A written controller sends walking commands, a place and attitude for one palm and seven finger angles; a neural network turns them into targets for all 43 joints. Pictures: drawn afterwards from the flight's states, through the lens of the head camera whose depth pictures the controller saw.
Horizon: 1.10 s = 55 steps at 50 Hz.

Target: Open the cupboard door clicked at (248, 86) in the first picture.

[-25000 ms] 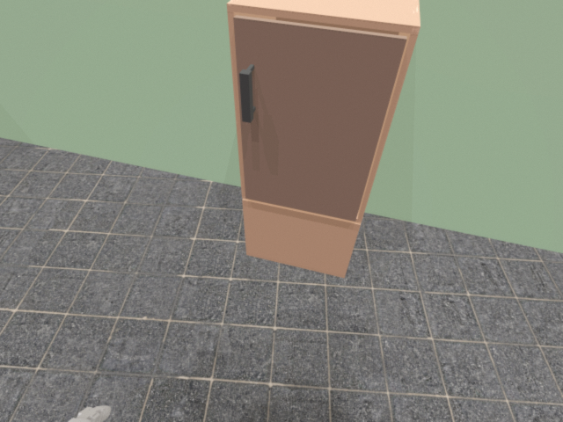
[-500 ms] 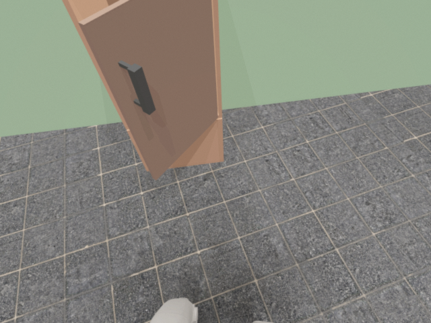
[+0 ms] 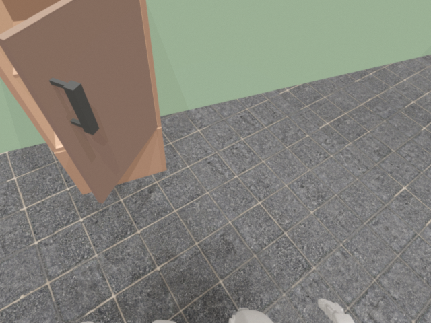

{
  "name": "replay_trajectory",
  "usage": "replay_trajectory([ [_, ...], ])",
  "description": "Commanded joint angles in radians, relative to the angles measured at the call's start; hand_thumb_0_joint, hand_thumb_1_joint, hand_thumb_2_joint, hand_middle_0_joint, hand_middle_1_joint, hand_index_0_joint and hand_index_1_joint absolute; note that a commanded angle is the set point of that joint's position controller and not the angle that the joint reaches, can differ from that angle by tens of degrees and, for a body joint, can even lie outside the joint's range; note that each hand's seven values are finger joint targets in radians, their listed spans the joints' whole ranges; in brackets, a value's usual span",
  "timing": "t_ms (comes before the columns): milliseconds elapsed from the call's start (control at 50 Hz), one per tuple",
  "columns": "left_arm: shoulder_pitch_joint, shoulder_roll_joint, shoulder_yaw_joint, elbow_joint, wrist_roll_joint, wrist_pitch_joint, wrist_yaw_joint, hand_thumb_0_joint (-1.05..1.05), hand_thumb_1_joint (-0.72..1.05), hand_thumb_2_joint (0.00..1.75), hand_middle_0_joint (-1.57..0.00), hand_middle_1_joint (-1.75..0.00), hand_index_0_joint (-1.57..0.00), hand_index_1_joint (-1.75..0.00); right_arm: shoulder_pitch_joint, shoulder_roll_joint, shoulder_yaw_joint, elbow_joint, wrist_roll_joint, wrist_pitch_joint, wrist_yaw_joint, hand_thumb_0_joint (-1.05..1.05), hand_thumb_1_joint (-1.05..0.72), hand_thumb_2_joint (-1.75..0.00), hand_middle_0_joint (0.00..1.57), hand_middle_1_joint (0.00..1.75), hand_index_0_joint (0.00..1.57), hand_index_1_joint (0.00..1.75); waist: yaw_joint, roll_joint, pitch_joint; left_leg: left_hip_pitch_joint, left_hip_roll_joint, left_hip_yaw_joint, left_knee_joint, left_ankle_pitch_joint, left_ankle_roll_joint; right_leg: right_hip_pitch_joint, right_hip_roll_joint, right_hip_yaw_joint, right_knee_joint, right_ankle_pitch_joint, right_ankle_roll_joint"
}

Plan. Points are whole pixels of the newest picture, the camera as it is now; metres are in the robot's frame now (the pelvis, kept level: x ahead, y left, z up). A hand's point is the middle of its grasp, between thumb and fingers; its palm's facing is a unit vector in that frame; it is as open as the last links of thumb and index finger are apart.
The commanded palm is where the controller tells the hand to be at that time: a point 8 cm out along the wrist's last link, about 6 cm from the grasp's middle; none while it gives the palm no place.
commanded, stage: walk to a spot facing it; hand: left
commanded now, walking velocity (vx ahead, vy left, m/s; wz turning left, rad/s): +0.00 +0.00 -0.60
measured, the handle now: (74, 106) +0.50 +0.38 +0.04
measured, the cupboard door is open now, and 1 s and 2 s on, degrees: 46 46 46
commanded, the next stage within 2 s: turn to face it in 1.98 s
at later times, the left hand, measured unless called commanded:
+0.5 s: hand (155, 298) +0.17 +0.14 -0.17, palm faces -0.33 -0.92 -0.22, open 7.4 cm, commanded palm none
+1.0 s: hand (253, 225) +0.36 -0.07 -0.16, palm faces -0.63 -0.74 -0.23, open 7.4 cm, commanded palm none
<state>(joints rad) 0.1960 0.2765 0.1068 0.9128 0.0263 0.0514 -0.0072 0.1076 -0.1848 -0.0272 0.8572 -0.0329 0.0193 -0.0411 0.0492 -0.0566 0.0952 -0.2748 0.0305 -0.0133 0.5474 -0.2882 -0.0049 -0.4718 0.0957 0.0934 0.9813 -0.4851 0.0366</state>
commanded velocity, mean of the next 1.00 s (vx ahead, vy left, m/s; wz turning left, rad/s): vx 0.20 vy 0.00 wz -0.57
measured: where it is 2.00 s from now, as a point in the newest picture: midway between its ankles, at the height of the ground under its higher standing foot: (307, 275)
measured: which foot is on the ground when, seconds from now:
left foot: down 0.00-0.26, up 0.28-0.52, down 0.54-0.94, up 0.96-1.00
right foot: up 0.00-0.24, down 0.26-0.54, up 0.56-0.92, down 0.94-1.00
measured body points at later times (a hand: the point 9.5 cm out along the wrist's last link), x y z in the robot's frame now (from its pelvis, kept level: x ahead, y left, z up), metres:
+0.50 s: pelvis +0.02 -0.02 +0.00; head +0.08 -0.03 +0.44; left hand +0.19 +0.19 -0.15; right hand +0.00 -0.30 -0.13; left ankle +0.07 +0.10 -0.71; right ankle -0.02 -0.14 -0.73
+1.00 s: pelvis +0.12 -0.13 -0.02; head +0.16 -0.18 +0.43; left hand +0.40 -0.03 -0.14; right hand -0.08 -0.29 -0.17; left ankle +0.11 +0.07 -0.67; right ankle +0.11 -0.23 -0.74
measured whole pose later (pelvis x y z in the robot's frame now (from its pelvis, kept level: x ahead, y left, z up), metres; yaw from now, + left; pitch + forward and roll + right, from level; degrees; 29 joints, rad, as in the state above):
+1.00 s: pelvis +0.12 -0.13 -0.02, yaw -38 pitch +1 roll +0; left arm 0.07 0.24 0.07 0.90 0.02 -0.03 -0.05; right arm 0.40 -0.22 -0.03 1.01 -0.02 0.01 0.00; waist -0.05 0.01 0.11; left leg -0.26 0.17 0.13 1.04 -0.51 -0.07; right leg -0.42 -0.01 -0.12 0.69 -0.28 -0.07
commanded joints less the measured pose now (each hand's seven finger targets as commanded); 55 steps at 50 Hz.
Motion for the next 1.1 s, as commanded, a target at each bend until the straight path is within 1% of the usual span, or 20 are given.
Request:
replay_trajectory([
  [0,-0.001,0.057,0.010,-0.092,-0.002,-0.008,-0.030,0.00,0.90,0.90,-0.20,-0.30,-0.20,-0.30,0.039,-0.195,-0.045,-0.070,-0.004,-0.023,-0.013,0.00,-0.90,-0.90,0.20,0.30,0.20,0.30,-0.028,0.277,-0.082,0.100,0.258,-0.077,-0.208,0.409,0.134,-0.110,-0.099,-0.068,0.179,0.044,0.031],
  [140,-0.075,0.037,-0.017,-0.112,-0.009,-0.012,-0.043,0.00,0.90,0.90,-0.20,-0.30,-0.20,-0.30,0.149,-0.258,-0.062,-0.031,-0.003,-0.018,0.003,0.00,-0.90,-0.90,0.20,0.30,0.20,0.30,-0.074,0.270,-0.113,0.121,0.291,0.024,-0.146,0.411,0.116,0.081,-0.099,-0.184,-0.210,0.051,0.005],
  [200,0.032,0.080,-0.007,-0.074,-0.009,-0.027,-0.037,0.00,0.90,0.90,-0.20,-0.30,-0.20,-0.30,0.132,-0.258,-0.068,-0.034,0.008,-0.013,0.011,0.00,-0.90,-0.90,0.20,0.30,0.20,0.30,-0.013,0.192,-0.164,0.030,0.245,0.088,0.048,0.338,0.034,0.340,-0.100,-0.171,-0.503,0.296,-0.034],
  [240,0.148,0.275,0.031,-0.037,0.000,-0.042,-0.001,0.00,0.90,0.90,-0.20,-0.30,-0.20,-0.30,0.060,-0.141,-0.041,-0.101,0.027,-0.007,0.019,0.00,-0.90,-0.90,0.20,0.30,0.20,0.30,0.054,-0.297,-0.189,-0.326,0.032,0.160,0.489,-0.394,-0.066,0.513,-0.503,0.378,-0.642,0.795,-0.230],
  [260,0.168,0.272,0.032,-0.030,-0.009,-0.039,0.013,0.00,0.90,0.90,-0.20,-0.30,-0.20,-0.30,0.055,-0.172,-0.040,-0.093,0.028,0.000,0.011,0.00,-0.90,-0.90,0.20,0.30,0.20,0.30,0.065,-0.235,-0.199,-0.349,0.060,0.023,0.601,-0.374,-0.048,0.508,-0.503,0.350,-0.623,0.774,-0.290],
  [360,0.001,0.160,0.009,-0.073,-0.003,-0.034,0.031,0.00,0.90,0.90,-0.20,-0.30,-0.20,-0.30,0.079,-0.139,-0.041,-0.045,0.027,0.002,0.015,0.00,-0.90,-0.90,0.20,0.30,0.20,0.30,-0.032,-0.116,-0.177,-0.238,0.056,0.036,0.466,-0.205,-0.074,0.375,-0.335,0.194,-0.558,0.763,-0.240],
  [480,-0.070,0.154,0.009,-0.077,-0.002,-0.034,0.001,0.00,0.90,0.90,-0.20,-0.30,-0.20,-0.30,0.215,-0.129,-0.044,0.000,0.017,-0.028,0.024,0.00,-0.90,-0.90,0.20,0.30,0.20,0.30,-0.104,-0.051,-0.115,0.149,-0.010,0.110,-0.018,-0.048,-0.061,0.060,-0.228,0.226,-0.574,0.041,-0.172],
  [500,-0.090,0.098,-0.003,-0.098,-0.007,-0.032,-0.007,0.00,0.90,0.90,-0.20,-0.30,-0.20,-0.30,0.304,-0.194,-0.055,0.028,0.009,-0.039,0.013,0.00,-0.90,-0.90,0.20,0.30,0.20,0.30,-0.146,0.114,-0.116,0.301,0.091,-0.004,-0.166,-0.157,-0.028,-0.104,-0.138,0.146,-0.443,-0.091,-0.121],
  [520,-0.107,0.016,-0.021,-0.130,-0.016,-0.029,-0.017,0.00,0.90,0.90,-0.20,-0.30,-0.20,-0.30,0.395,-0.314,-0.080,0.044,-0.015,-0.048,0.008,0.00,-0.90,-0.90,0.20,0.30,0.20,0.30,-0.187,0.466,-0.105,0.362,0.397,-0.409,-0.339,-0.410,0.069,-0.295,0.017,-0.051,-0.088,-0.196,-0.046],
  [540,-0.206,0.052,-0.015,-0.168,-0.004,-0.036,-0.025,0.00,0.90,0.90,-0.20,-0.30,-0.20,-0.30,0.408,-0.333,-0.079,0.049,-0.012,-0.050,-0.001,0.00,-0.90,-0.90,0.20,0.30,0.20,0.30,-0.193,0.363,-0.037,0.256,0.526,-0.543,-0.425,-0.454,0.156,-0.340,-0.081,-0.024,0.070,-0.137,-0.042],
  [560,-0.223,0.065,-0.004,-0.183,-0.005,-0.047,-0.041,0.00,0.90,0.90,-0.20,-0.30,-0.20,-0.30,0.338,-0.310,-0.071,0.011,-0.012,-0.052,-0.002,0.00,-0.90,-0.90,0.20,0.30,0.20,0.30,-0.150,0.208,0.015,0.161,0.505,-0.471,-0.443,-0.431,0.188,-0.308,-0.147,-0.032,0.136,-0.057,-0.038],
  [620,-0.152,0.026,-0.004,-0.116,0.010,-0.042,-0.064,0.00,0.90,0.90,-0.20,-0.30,-0.20,-0.30,0.241,-0.214,-0.040,-0.003,-0.011,-0.071,0.010,0.00,-0.90,-0.90,0.20,0.30,0.20,0.30,-0.076,0.199,0.041,0.098,0.352,-0.184,-0.396,-0.207,0.103,-0.268,-0.179,-0.075,0.207,0.142,-0.023],
  [680,-0.148,-0.018,-0.022,-0.106,0.004,-0.038,-0.075,0.00,0.90,0.90,-0.20,-0.30,-0.20,-0.30,0.288,-0.190,-0.037,0.020,-0.005,-0.081,0.007,0.00,-0.90,-0.90,0.20,0.30,0.20,0.30,-0.081,0.222,-0.027,0.191,0.280,0.029,-0.343,0.025,0.078,-0.234,-0.174,-0.138,0.106,0.216,-0.010],
  [840,-0.232,-0.011,-0.032,-0.113,0.000,-0.050,-0.074,0.00,0.90,0.90,-0.20,-0.30,-0.20,-0.30,0.362,-0.207,-0.046,0.067,-0.014,-0.071,0.022,0.00,-0.90,-0.90,0.20,0.30,0.20,0.30,-0.110,0.231,-0.041,0.218,0.329,0.201,-0.245,0.251,0.072,0.001,-0.130,-0.254,-0.300,0.181,-0.044],
  [880,-0.031,0.037,-0.016,-0.054,0.003,-0.063,-0.065,0.00,0.90,0.90,-0.20,-0.30,-0.20,-0.30,0.315,-0.215,-0.046,0.057,-0.005,-0.068,0.028,0.00,-0.90,-0.90,0.20,0.30,0.20,0.30,0.000,0.154,-0.134,0.134,0.282,0.276,0.049,0.427,0.030,0.318,-0.074,-0.272,-0.437,0.213,-0.090],
  [900,0.166,0.138,0.013,0.009,0.009,-0.078,-0.051,0.00,0.90,0.90,-0.20,-0.30,-0.20,-0.30,0.269,-0.179,-0.035,0.034,0.014,-0.072,0.038,0.00,-0.90,-0.90,0.20,0.30,0.20,0.30,0.097,-0.031,-0.244,-0.119,0.217,0.320,0.335,0.322,-0.010,0.658,-0.212,-0.070,-0.495,0.127,-0.154],
  [920,0.316,0.274,0.050,0.045,-0.004,-0.086,-0.029,0.00,0.90,0.90,-0.20,-0.30,-0.20,-0.30,0.215,-0.105,-0.018,-0.032,0.031,-0.077,0.042,0.00,-0.90,-0.90,0.20,0.30,0.20,0.30,0.141,-0.328,-0.329,-0.439,0.037,0.263,0.691,-0.334,-0.064,0.827,-0.518,0.477,-0.665,0.218,-0.268],
  [940,0.290,0.276,0.048,0.047,-0.023,-0.080,-0.013,0.00,0.90,0.90,-0.20,-0.30,-0.20,-0.30,0.150,-0.158,-0.030,-0.039,0.029,-0.071,0.035,0.00,-0.90,-0.90,0.20,0.30,0.20,0.30,0.119,-0.229,-0.270,-0.513,0.079,0.057,0.816,-0.312,-0.041,0.749,-0.518,0.495,-0.712,0.237,-0.289],
  [1000,0.048,0.120,0.000,-0.016,-0.017,-0.088,0.003,0.00,0.90,0.90,-0.20,-0.30,-0.20,-0.30,0.129,-0.137,-0.041,0.010,0.015,-0.060,0.035,0.00,-0.90,-0.90,0.20,0.30,0.20,0.30,-0.017,-0.061,-0.097,-0.401,0.162,0.018,0.708,-0.079,-0.060,0.383,-0.401,0.221,-0.741,0.295,-0.235],
  [1080,0.038,0.085,-0.011,0.007,-0.003,-0.117,0.004,0.00,0.90,0.90,-0.20,-0.30,-0.20,-0.30,0.180,-0.083,-0.038,0.046,0.006,-0.040,0.045,0.00,-0.90,-0.90,0.20,0.30,0.20,0.30,-0.075,-0.040,-0.112,-0.270,0.118,0.056,0.491,-0.015,-0.069,0.303,-0.323,0.077,-0.733,0.505,-0.232],
])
